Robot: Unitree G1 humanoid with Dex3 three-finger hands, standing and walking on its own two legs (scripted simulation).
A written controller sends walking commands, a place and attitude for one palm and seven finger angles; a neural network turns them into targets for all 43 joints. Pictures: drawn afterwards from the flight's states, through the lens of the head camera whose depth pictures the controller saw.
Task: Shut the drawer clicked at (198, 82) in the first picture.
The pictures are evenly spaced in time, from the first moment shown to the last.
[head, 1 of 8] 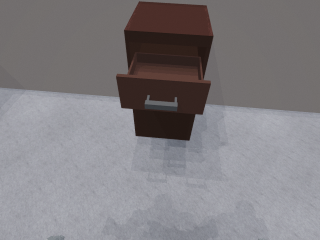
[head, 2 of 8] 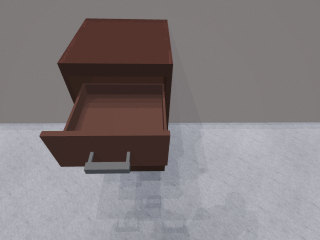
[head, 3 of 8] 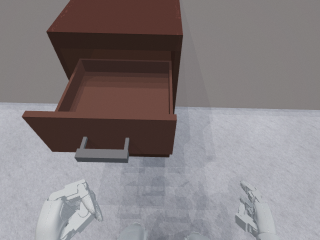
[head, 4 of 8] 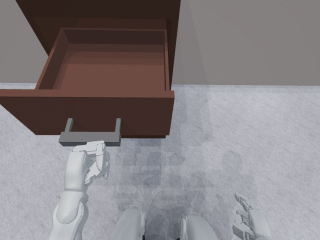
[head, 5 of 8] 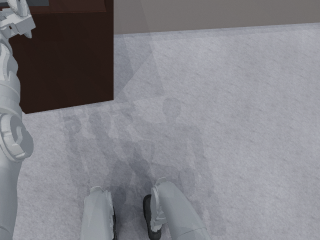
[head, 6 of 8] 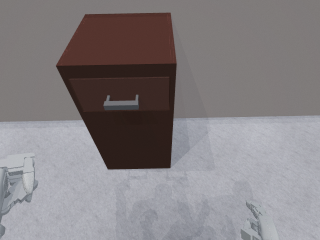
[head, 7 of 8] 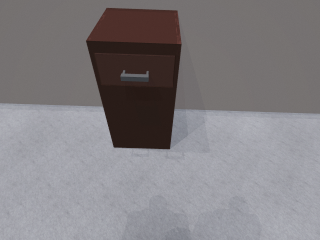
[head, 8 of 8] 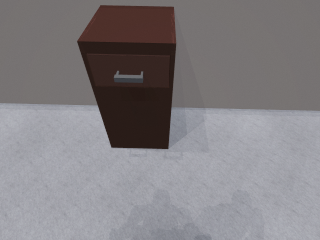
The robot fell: no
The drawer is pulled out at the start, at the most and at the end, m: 0.30 0.30 0.00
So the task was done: yes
